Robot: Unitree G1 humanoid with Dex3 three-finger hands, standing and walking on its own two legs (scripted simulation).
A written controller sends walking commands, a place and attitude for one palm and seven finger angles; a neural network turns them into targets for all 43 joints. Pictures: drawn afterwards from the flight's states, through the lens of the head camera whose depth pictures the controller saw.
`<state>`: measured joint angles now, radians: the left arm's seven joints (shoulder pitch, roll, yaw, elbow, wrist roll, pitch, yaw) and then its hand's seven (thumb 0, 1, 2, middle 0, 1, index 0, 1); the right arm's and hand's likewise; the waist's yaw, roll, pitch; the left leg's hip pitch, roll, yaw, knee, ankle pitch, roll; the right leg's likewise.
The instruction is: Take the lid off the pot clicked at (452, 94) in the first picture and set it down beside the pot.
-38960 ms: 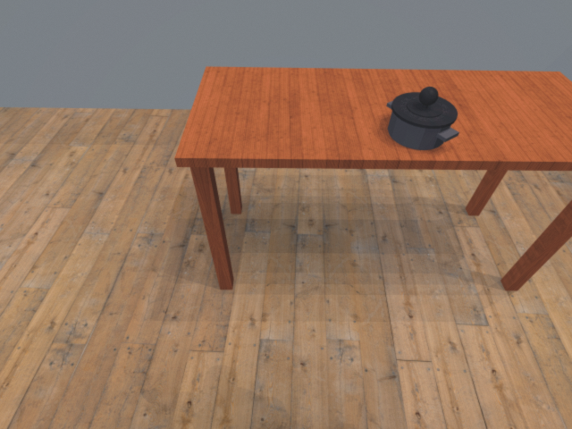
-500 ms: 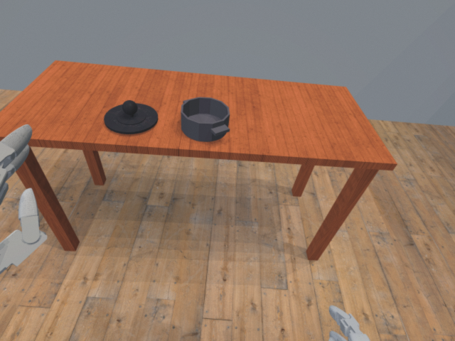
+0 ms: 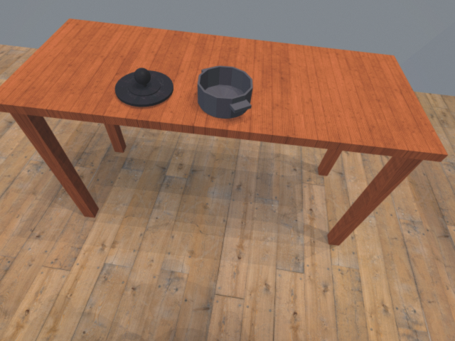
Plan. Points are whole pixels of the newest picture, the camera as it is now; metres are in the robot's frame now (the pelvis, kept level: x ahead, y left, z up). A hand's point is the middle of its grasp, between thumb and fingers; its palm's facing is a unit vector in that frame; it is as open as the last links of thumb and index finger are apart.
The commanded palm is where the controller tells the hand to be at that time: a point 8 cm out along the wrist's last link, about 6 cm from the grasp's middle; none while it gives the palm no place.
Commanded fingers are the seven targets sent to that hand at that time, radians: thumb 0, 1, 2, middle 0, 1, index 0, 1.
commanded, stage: stop stepping back and stand still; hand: left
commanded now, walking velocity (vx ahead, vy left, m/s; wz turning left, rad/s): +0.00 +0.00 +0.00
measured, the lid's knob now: (142, 76) +0.78 +0.28 +0.00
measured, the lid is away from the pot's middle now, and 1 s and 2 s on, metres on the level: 0.24 0.24 0.24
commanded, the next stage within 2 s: let the arm hang, fingers relaxed in 0.58 s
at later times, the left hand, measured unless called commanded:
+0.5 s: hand out of the picture +0.12 +0.18 -0.16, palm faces +0.02 -0.98 -0.18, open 7.3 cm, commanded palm none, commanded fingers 0.00 0.90 0.90 -0.20 -0.30 -0.20 -0.30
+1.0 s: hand out of the picture +0.06 +0.18 -0.16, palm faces +0.03 -0.98 -0.20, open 7.3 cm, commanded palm none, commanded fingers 0.00 0.90 0.90 -0.20 -0.30 -0.20 -0.30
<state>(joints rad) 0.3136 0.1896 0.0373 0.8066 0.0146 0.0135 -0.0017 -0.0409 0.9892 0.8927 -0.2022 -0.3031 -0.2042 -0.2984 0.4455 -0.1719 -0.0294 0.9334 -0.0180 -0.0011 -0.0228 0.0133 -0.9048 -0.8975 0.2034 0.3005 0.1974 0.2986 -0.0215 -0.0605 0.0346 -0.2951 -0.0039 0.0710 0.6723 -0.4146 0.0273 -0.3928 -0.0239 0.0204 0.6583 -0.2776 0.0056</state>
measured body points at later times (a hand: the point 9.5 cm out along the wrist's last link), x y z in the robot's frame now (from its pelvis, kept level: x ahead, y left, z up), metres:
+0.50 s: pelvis +0.05 +0.01 +0.01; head +0.08 +0.02 +0.46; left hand +0.12 +0.23 -0.15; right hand +0.05 -0.21 -0.14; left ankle -0.04 +0.09 -0.72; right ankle +0.02 -0.13 -0.72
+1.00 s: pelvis +0.04 +0.01 +0.02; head +0.06 +0.01 +0.46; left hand +0.06 +0.23 -0.15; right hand +0.01 -0.20 -0.14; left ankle -0.04 +0.09 -0.72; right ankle +0.02 -0.13 -0.72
